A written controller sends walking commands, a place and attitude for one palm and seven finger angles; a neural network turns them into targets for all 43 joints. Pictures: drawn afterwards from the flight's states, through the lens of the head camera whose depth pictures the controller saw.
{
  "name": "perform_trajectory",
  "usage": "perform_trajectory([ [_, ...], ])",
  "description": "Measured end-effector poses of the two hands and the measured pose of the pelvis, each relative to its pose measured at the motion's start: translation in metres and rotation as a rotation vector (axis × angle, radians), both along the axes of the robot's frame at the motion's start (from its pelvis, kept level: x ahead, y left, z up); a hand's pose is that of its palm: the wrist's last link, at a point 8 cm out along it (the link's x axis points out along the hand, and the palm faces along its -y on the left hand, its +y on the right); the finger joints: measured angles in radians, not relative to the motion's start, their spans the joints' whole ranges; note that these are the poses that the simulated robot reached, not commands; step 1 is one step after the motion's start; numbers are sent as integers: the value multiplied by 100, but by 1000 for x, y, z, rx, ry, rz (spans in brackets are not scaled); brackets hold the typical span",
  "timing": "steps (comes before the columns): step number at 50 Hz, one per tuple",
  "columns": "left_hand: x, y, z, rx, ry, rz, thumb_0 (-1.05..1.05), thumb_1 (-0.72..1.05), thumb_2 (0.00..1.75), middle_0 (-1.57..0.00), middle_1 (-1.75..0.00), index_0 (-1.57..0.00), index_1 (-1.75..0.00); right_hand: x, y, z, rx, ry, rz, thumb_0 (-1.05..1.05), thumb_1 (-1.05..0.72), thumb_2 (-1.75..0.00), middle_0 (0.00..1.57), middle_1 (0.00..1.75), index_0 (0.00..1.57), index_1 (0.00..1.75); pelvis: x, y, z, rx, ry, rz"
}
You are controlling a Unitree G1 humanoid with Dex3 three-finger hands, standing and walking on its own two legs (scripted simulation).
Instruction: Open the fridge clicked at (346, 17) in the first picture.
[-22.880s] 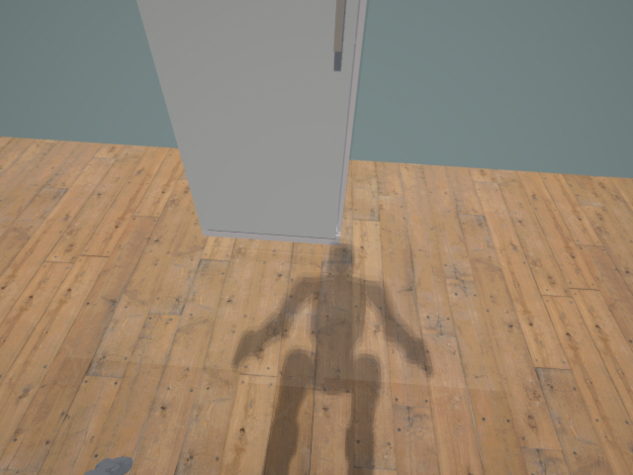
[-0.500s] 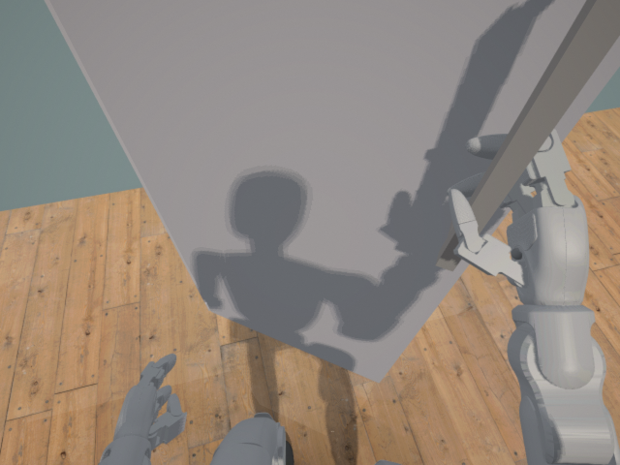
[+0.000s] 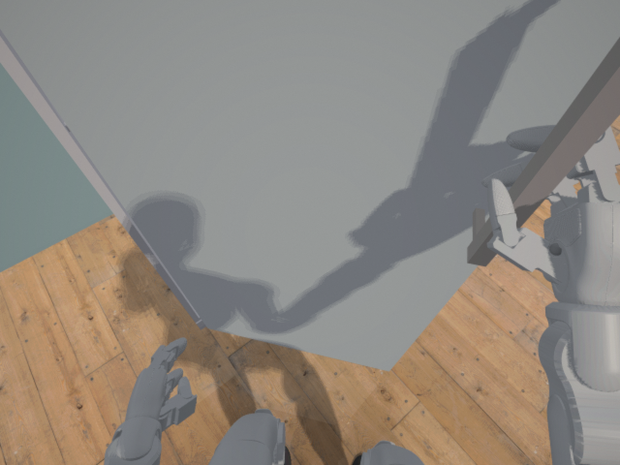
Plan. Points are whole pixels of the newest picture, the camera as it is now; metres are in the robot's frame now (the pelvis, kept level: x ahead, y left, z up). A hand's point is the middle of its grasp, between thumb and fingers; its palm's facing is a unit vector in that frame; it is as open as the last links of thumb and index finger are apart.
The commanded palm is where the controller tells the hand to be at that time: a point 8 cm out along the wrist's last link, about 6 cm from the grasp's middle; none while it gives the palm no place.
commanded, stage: walk backward, drawing the door open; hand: right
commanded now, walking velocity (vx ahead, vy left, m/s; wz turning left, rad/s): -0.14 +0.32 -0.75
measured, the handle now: (552, 136) +0.35 -0.14 +0.26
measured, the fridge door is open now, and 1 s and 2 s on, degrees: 51 63 60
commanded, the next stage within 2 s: stop walking and hold the door back in 0.24 s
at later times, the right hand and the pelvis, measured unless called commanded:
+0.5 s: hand (457, 331) +0.21 -0.07 +0.21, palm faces +0.55 +0.81 -0.18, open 6.1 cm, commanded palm +0.18 -0.12 +0.20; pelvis -0.03 +0.20 +0.02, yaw -21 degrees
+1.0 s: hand (468, 302) +0.23 -0.08 +0.22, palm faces +0.59 +0.78 -0.21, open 5.4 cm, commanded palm +0.19 -0.12 +0.20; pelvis -0.10 +0.26 +0.02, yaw -25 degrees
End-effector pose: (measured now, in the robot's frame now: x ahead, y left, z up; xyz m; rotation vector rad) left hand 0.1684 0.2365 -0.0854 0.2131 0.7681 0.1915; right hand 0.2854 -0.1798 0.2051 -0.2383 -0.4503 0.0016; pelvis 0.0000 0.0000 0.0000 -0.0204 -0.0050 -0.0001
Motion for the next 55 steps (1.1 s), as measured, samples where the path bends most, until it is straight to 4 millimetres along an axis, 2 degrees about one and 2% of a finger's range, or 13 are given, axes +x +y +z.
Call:
perform_trajectory([
  [6,-9,32,1,-39,86,-129,1,90,90,-20,-30,-20,-30,-32,15,3,-2,36,-158,-7,-62,-82,46,140,24,133,-16,63,16,53,-11,-83],
  [11,-1,72,-16,-100,83,-200,2,90,90,-20,-30,-20,-30,-60,33,4,-26,42,-348,-8,-63,-83,46,140,22,131,-16,123,4,55,-9,-143],
  [14,6,100,-18,-88,90,-211,2,90,90,-21,-30,-20,-30,-76,45,5,-27,66,-444,-7,-65,-84,46,140,22,132,-20,147,7,34,-22,-191],
  [19,22,135,-2,-13,89,-256,2,90,90,-20,-30,-20,-30,-104,61,7,-12,94,-520,-5,-66,-83,46,140,23,134,-21,177,17,-5,-15,-290],
  [24,41,146,14,67,72,-374,2,91,90,-20,-30,-20,-30,-119,72,4,54,44,-552,-5,-65,-83,46,140,30,137,-27,200,19,-2,11,-362],
  [30,53,133,39,71,-34,-473,2,91,90,-20,-30,-20,-30,-122,74,5,100,14,-546,-4,-67,-83,46,141,40,139,-56,217,15,-1,3,-407],
  [33,43,123,47,26,-81,-494,1,91,90,-20,-30,-20,-30,-123,75,7,106,44,-543,-3,-67,-81,45,141,42,139,-71,221,17,-9,-19,-388],
  [35,31,117,45,-9,-87,-508,1,91,90,-20,-30,-20,-30,-122,74,11,92,84,-551,-3,-67,-81,45,141,42,139,-79,224,20,11,-24,-409],
  [39,-3,114,26,-66,-5,-532,1,90,90,-20,-30,-20,-30,-118,74,17,83,165,-575,-3,-68,-82,45,140,42,140,-89,234,23,33,-30,-432],
  [42,-31,123,5,-81,85,-546,1,90,90,-20,-30,-20,-30,-115,74,18,96,199,-603,-3,-68,-82,46,140,42,140,-92,246,19,31,-30,-432],
  [45,-54,144,-17,-75,160,-528,1,90,90,-21,-30,-20,-30,-112,74,19,96,219,-639,-4,-67,-81,46,140,43,140,-96,257,12,30,-36,-430],
  [48,-76,175,-27,-42,231,-461,1,90,90,-21,-31,-21,-30,-108,72,20,104,251,-658,-6,-67,-80,46,140,44,140,-100,261,13,20,-41,-438],
  [55,-112,248,-15,108,289,-327,2,90,90,-21,-30,-20,-30,-94,65,20,150,300,-631,-7,-69,-79,46,140,45,140,-108,254,22,-26,-40,-437],
])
